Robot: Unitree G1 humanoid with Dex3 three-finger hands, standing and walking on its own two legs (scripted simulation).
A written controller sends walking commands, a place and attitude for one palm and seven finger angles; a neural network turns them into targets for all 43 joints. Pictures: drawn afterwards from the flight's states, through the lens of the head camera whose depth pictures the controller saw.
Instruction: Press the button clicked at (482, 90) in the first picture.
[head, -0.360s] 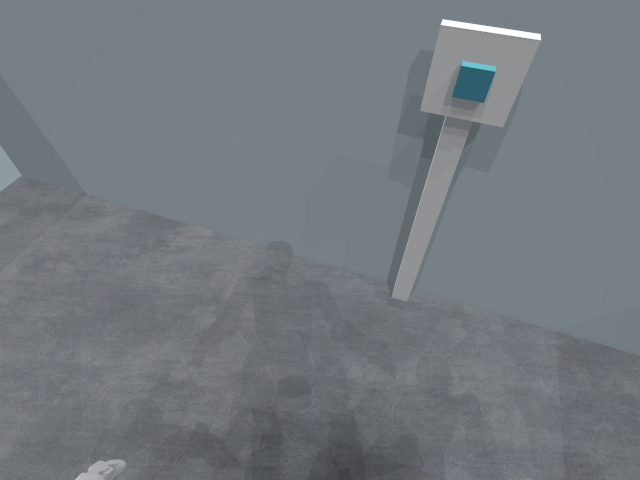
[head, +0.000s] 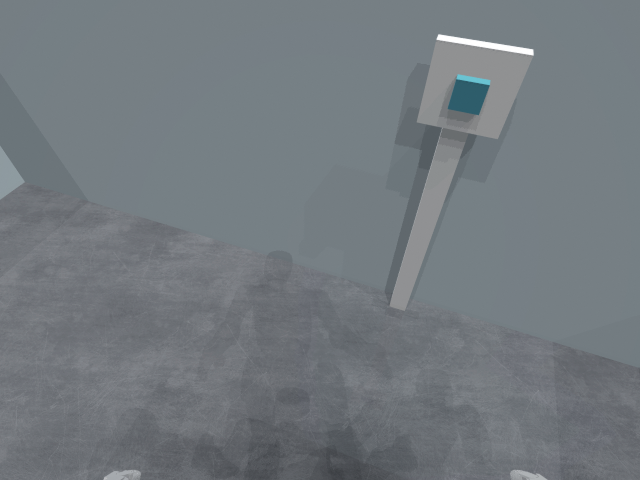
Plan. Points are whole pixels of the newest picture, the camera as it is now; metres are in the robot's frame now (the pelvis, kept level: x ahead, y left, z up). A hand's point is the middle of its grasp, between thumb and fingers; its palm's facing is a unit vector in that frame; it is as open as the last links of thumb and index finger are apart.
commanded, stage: stand and wait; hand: left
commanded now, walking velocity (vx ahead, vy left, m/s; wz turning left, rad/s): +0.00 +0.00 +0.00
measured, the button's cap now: (468, 94) +0.82 -0.25 +0.10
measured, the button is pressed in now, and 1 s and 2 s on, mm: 0 0 0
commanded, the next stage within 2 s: look at it before walking up in 0.58 s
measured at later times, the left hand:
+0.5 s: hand out of the picture +0.06 +0.24 -0.15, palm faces -0.02 -0.94 -0.35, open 7.4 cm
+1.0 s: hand out of the picture +0.04 +0.23 -0.15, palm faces -0.03 -0.94 -0.34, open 7.4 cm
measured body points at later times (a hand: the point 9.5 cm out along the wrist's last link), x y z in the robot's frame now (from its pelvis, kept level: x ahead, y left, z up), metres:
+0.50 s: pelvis -0.02 -0.01 +0.00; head -0.02 -0.01 +0.45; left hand +0.06 +0.29 -0.12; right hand +0.05 -0.31 -0.13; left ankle -0.03 +0.11 -0.74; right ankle -0.03 -0.13 -0.74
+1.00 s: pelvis -0.03 -0.02 +0.01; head -0.02 -0.02 +0.46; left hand +0.04 +0.28 -0.13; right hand +0.04 -0.31 -0.13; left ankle -0.03 +0.11 -0.74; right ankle -0.03 -0.13 -0.74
